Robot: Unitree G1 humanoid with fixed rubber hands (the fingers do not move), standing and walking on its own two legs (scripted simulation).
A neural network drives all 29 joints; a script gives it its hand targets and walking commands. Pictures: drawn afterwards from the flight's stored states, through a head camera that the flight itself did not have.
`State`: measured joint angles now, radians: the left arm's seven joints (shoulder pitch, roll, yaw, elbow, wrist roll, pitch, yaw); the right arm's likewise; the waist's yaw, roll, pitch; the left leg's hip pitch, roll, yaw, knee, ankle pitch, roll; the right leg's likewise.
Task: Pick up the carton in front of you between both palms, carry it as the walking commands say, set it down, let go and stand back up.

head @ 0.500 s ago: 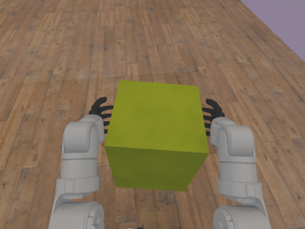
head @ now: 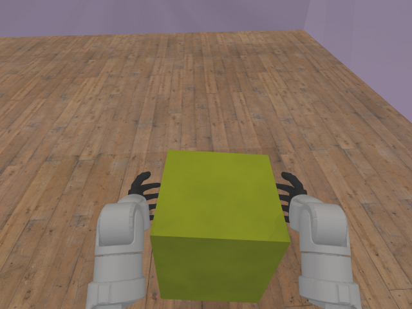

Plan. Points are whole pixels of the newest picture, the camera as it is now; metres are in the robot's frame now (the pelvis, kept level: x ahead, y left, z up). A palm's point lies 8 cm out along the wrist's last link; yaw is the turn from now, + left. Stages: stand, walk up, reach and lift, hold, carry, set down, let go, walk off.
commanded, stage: carry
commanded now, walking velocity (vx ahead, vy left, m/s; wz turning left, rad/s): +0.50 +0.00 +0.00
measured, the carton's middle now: (214, 227) +0.31 +0.00 +0.01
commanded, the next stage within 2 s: none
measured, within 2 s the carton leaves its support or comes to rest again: neither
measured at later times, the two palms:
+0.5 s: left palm (151, 131) +0.56 +0.17 +0.08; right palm (263, 134) +0.55 -0.13 +0.08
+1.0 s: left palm (180, 80) +0.86 +0.12 +0.08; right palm (263, 81) +0.87 -0.18 +0.08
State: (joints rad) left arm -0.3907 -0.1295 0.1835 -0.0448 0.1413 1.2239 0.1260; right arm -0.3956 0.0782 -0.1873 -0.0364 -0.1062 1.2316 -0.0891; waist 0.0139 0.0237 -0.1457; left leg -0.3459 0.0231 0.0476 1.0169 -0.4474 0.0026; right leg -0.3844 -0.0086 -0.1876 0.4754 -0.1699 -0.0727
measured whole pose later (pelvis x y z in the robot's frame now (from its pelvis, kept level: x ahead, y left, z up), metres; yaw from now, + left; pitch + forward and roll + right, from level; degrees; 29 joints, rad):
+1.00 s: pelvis +0.60 -0.03 +0.01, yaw +1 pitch +4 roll +1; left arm -0.16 -0.13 0.11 -0.25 0.12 1.22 0.10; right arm -0.16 0.13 -0.11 -0.27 -0.13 1.24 -0.09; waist 0.02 0.02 -0.10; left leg -0.46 0.08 0.07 1.08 -0.36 0.00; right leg -0.32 -0.05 -0.23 0.42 -0.17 -0.06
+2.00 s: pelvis +1.23 -0.04 +0.01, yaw +0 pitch +4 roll +1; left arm -0.19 -0.14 0.12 -0.34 0.11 1.20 0.10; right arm -0.20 0.14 -0.11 -0.36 -0.13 1.22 -0.10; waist 0.01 0.03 0.01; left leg -0.40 0.06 0.09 0.68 -0.39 -0.03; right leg -0.29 -0.05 -0.23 0.35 -0.12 -0.07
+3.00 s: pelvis +1.32 -0.01 +0.00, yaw -2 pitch +2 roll +0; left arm -0.21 -0.14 0.17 0.22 0.26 0.72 0.04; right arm -0.22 0.14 -0.17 0.23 -0.26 0.72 -0.03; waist 0.00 0.00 -0.10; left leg -0.30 0.07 0.17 0.54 -0.26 0.01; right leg -0.19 -0.08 -0.18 0.52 -0.36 0.01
